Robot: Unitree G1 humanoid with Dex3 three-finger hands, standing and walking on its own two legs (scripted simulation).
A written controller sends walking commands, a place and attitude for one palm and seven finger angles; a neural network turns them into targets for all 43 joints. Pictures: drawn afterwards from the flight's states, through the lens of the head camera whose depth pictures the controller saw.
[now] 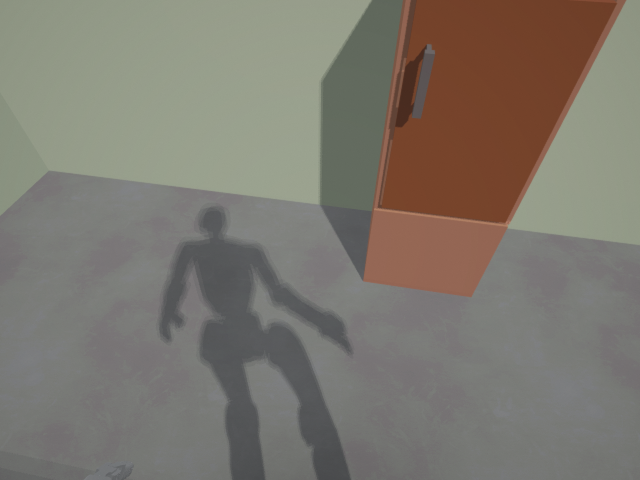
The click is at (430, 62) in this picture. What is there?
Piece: cupboard door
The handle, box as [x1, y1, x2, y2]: [412, 44, 434, 118]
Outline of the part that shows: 431,44 427,44 424,51 412,111 412,117 420,118 434,56 434,50 431,49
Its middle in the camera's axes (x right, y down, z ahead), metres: +0.23 -0.36 +0.88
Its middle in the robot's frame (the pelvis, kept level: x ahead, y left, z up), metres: +0.92 -0.18 +0.08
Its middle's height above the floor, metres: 0.85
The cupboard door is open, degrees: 0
